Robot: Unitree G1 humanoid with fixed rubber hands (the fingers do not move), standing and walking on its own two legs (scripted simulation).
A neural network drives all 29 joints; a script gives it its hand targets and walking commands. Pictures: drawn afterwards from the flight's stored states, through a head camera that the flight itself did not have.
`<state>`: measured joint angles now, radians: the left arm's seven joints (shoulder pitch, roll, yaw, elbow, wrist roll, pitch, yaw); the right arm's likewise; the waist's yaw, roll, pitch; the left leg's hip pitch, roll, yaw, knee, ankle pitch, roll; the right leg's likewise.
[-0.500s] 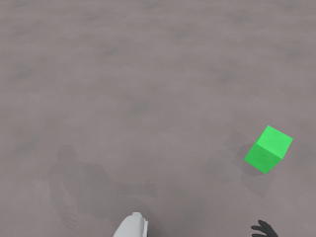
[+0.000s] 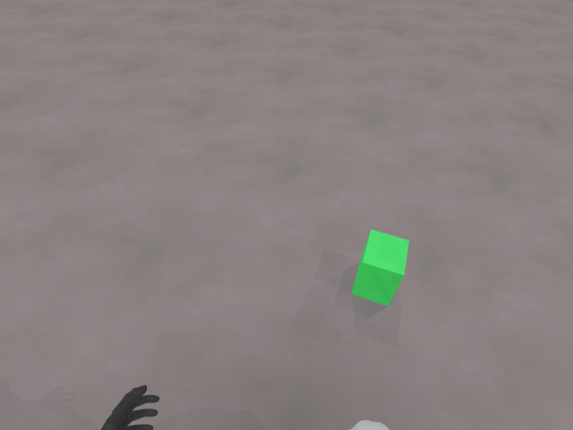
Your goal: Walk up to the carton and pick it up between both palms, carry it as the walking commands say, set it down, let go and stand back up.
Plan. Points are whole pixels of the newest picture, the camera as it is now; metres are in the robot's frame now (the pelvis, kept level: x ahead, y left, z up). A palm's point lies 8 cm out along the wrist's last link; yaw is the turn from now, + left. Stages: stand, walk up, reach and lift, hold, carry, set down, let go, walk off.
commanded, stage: walk up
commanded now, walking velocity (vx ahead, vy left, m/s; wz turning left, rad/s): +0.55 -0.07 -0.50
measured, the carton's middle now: (379, 267) +0.87 -0.44 -0.69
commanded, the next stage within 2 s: none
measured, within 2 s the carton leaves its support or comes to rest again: neither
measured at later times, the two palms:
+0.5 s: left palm out of the picture -0.06 +0.08 -0.09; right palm out of the picture +0.10 -0.47 -0.15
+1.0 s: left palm out of the picture -0.03 -0.02 -0.15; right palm out of the picture -0.02 -0.62 -0.19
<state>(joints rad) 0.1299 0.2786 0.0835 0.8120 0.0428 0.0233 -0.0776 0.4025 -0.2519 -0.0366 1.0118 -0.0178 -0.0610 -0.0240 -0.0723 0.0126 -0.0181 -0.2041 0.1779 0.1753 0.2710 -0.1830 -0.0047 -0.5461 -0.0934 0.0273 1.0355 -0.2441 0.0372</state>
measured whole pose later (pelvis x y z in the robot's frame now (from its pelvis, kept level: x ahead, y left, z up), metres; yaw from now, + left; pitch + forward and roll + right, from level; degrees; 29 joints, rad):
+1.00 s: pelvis -0.06 -0.30 -0.06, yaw -16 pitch +2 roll +2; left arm 0.43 0.25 0.06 1.00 0.05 0.01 0.02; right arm 0.14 -0.39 -0.09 0.93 -0.05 0.06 0.04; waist 0.08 0.08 -0.08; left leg -0.53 0.05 0.03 1.26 -0.44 -0.03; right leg -0.34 -0.08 0.12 0.82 -0.55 0.08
